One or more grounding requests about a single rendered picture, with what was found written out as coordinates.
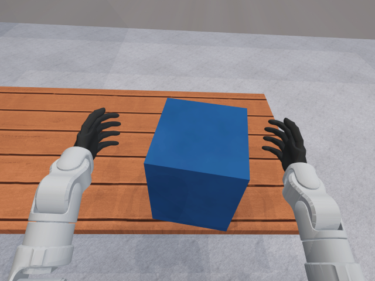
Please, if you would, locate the robot right forearm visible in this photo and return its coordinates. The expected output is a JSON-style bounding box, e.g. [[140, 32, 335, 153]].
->
[[282, 162, 365, 281]]

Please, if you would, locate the carton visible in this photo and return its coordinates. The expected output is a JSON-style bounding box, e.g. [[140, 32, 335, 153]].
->
[[144, 98, 250, 231]]

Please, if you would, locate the robot left forearm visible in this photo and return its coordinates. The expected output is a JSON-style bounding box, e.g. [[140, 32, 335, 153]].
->
[[7, 146, 94, 281]]

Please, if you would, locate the table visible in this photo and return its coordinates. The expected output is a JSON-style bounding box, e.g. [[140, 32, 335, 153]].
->
[[0, 86, 299, 235]]

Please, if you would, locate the left robot hand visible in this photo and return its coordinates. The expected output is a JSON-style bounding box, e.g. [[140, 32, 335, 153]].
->
[[73, 108, 121, 160]]

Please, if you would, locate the right robot hand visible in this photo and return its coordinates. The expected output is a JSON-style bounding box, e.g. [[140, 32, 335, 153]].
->
[[262, 118, 307, 171]]

